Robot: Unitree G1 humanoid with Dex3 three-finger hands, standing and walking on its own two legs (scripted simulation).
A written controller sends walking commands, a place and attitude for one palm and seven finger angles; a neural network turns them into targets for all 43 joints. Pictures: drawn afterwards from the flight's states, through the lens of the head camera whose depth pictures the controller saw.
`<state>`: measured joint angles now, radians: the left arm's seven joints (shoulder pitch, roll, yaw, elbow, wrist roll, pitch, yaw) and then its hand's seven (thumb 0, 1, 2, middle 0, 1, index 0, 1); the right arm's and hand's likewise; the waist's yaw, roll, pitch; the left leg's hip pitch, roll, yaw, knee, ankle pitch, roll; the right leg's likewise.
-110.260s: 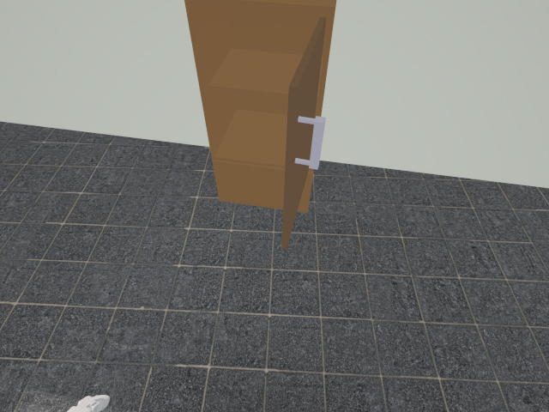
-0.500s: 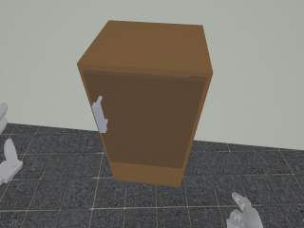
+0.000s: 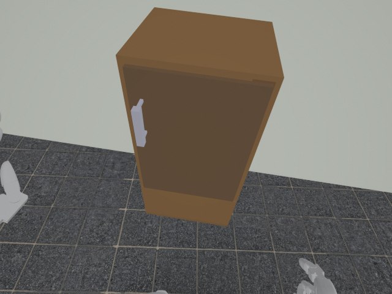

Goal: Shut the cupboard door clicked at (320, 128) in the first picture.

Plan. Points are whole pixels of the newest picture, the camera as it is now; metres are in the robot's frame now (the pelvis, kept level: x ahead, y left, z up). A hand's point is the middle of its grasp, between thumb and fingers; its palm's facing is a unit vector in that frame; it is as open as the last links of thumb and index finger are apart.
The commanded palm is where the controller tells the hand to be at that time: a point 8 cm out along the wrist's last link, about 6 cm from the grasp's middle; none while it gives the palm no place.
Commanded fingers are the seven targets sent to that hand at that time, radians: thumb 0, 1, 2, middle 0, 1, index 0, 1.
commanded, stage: step back with the hand held close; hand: left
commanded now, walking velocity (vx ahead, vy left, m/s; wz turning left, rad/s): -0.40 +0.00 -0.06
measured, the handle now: (141, 123) +0.60 +0.19 -0.03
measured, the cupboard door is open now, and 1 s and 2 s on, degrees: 0 0 0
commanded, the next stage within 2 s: stop stepping back and stand still in 0.30 s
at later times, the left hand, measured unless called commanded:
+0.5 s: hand out of the picture +0.10 +0.23 +0.20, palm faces +0.29 -0.83 -0.49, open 7.5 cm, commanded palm +0.06 +0.28 +0.19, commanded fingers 0.00 0.90 0.90 -0.20 -0.30 -0.20 -0.30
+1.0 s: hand out of the picture +0.07 +0.29 +0.19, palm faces +0.41 -0.81 -0.41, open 7.4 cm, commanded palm +0.03 +0.32 +0.19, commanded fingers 0.00 0.90 0.90 -0.20 -0.30 -0.20 -0.30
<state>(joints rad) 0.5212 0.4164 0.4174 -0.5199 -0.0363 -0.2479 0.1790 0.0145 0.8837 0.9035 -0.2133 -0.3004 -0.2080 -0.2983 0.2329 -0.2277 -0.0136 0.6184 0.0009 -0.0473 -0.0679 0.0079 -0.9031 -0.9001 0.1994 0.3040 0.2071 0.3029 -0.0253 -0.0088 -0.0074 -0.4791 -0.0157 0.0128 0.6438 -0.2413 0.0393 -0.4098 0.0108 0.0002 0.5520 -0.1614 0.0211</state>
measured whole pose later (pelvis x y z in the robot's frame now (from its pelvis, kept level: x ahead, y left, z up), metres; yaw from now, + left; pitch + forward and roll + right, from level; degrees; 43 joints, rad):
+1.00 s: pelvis -0.13 +0.03 +0.01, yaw -5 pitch -1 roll -2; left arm 0.56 0.45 0.43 -0.47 -0.06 -0.19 0.17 0.01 0.88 0.90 -0.22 -0.30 -0.21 -0.30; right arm 0.31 -0.20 0.02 0.68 -0.01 -0.07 -0.07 0.01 -0.90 -0.90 0.20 0.30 0.21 0.30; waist -0.01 0.01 -0.10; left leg -0.39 0.01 -0.01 0.65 -0.29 0.00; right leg -0.16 0.06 -0.02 0.52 -0.34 -0.04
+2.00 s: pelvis -0.13 +0.04 +0.02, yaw -3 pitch -2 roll -1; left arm 0.44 0.14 0.00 1.18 0.01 0.02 0.04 0.01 0.91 0.90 -0.20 -0.30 -0.19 -0.30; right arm 0.32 -0.11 0.02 1.13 -0.01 0.02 -0.04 0.00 -0.91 -0.90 0.20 0.30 0.20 0.30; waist 0.00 0.02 0.02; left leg -0.26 -0.03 -0.02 0.42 -0.11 0.03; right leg -0.10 0.04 -0.03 0.41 -0.27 -0.03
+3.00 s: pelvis -0.11 +0.04 +0.02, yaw -3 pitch -2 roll +0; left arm 0.34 0.15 0.00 1.14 0.01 0.00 0.04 0.00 0.91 0.90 -0.20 -0.30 -0.20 -0.30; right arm 0.27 -0.16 0.01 1.13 -0.01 0.00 -0.04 0.00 -0.91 -0.90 0.20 0.30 0.20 0.30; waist 0.00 -0.01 0.03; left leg -0.23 -0.05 -0.01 0.39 -0.13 0.04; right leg -0.08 0.02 -0.02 0.40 -0.29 -0.03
